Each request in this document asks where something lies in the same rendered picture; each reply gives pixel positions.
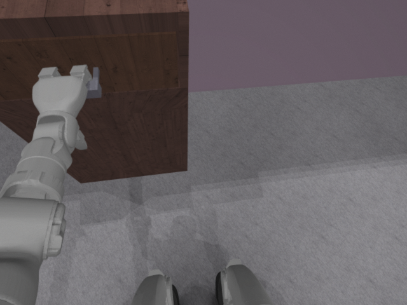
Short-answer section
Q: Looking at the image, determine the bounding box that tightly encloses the drawer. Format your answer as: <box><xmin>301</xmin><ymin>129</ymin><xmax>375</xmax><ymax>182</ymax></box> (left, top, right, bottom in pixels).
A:
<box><xmin>0</xmin><ymin>31</ymin><xmax>179</xmax><ymax>100</ymax></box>

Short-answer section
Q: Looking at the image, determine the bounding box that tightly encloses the handle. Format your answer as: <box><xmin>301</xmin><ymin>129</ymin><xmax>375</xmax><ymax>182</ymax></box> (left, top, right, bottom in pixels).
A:
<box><xmin>86</xmin><ymin>67</ymin><xmax>102</xmax><ymax>98</ymax></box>

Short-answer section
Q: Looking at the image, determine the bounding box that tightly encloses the cabinet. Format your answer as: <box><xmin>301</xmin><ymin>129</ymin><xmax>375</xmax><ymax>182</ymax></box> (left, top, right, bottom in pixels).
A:
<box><xmin>0</xmin><ymin>0</ymin><xmax>189</xmax><ymax>184</ymax></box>

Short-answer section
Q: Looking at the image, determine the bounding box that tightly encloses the robot left forearm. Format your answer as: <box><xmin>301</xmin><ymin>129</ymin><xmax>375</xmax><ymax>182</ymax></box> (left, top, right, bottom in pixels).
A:
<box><xmin>0</xmin><ymin>111</ymin><xmax>78</xmax><ymax>203</ymax></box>

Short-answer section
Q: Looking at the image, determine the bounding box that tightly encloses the robot left hand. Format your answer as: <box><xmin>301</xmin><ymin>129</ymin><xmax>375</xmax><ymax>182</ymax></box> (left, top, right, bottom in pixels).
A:
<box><xmin>32</xmin><ymin>64</ymin><xmax>93</xmax><ymax>150</ymax></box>

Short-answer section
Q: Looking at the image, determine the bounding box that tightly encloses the robot left upper arm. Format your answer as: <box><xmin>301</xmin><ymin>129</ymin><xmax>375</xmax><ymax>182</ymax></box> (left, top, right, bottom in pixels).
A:
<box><xmin>0</xmin><ymin>196</ymin><xmax>66</xmax><ymax>305</ymax></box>

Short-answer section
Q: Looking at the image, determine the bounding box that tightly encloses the robot right thigh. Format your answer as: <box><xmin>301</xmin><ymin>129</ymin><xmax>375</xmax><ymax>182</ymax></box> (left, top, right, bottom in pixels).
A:
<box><xmin>221</xmin><ymin>264</ymin><xmax>274</xmax><ymax>305</ymax></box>

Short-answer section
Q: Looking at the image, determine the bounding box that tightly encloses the right robot shin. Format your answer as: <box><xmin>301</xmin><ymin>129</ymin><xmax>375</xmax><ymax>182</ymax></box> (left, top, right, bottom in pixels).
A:
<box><xmin>222</xmin><ymin>259</ymin><xmax>242</xmax><ymax>305</ymax></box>

